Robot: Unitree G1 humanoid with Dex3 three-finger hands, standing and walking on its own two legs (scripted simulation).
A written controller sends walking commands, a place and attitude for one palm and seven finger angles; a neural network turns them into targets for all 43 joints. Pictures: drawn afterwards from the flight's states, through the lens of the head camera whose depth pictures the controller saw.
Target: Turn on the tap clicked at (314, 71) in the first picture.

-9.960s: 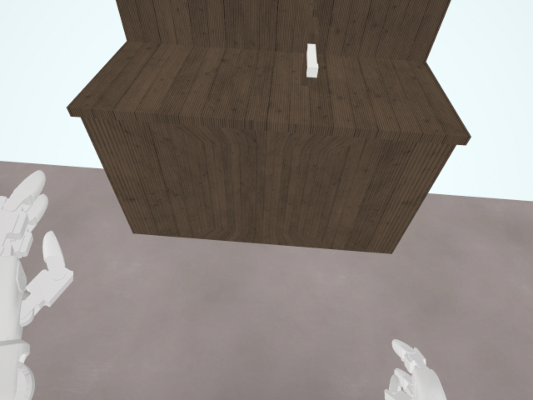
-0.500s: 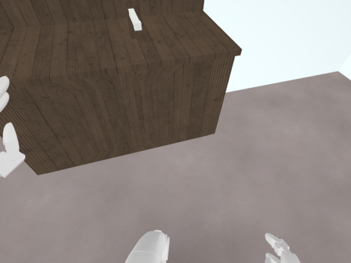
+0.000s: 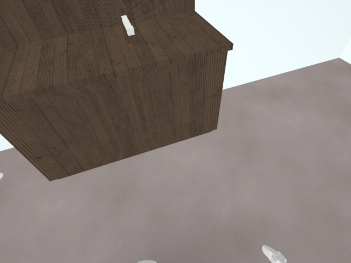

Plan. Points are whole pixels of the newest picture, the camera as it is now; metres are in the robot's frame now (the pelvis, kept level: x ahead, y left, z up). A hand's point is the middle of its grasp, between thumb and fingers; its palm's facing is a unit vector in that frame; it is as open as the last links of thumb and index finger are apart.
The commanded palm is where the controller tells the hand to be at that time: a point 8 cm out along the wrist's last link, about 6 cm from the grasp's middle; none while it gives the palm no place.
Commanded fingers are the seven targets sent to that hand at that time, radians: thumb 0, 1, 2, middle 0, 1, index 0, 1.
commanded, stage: come to a stop and stand still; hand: left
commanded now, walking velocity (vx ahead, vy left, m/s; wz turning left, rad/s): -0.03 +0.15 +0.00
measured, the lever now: (130, 30) +0.95 +0.24 +0.10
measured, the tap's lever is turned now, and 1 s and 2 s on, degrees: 0 0 0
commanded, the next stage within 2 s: look again from close up in 0.84 s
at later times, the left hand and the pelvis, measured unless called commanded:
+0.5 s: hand (10, 154) +0.25 +0.28 +0.20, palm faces +0.44 -0.76 -0.48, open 7.4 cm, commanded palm +0.19 +0.30 +0.20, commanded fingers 0.00 0.90 0.90 -0.20 -0.30 -0.20 -0.30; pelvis +0.03 +0.02 +0.02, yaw +0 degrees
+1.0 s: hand (23, 161) +0.26 +0.29 +0.17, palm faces +0.39 -0.83 -0.39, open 7.4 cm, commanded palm +0.20 +0.32 +0.20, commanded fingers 0.00 0.90 0.90 -0.20 -0.30 -0.20 -0.30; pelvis +0.04 +0.04 +0.02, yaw -1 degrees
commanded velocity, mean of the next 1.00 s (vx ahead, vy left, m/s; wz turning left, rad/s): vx -0.01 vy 0.03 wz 0.00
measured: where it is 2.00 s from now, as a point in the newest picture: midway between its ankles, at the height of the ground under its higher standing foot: outside the picture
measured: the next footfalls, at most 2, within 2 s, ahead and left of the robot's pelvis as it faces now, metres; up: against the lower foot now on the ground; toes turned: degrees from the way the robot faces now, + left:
left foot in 0.28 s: +0.09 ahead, +0.14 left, +0.00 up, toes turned +5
left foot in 1.80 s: +0.17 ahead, +0.14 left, +0.00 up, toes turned +6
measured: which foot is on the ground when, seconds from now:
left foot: up 0.00-0.26, down 0.28-1.00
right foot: down 0.00-1.00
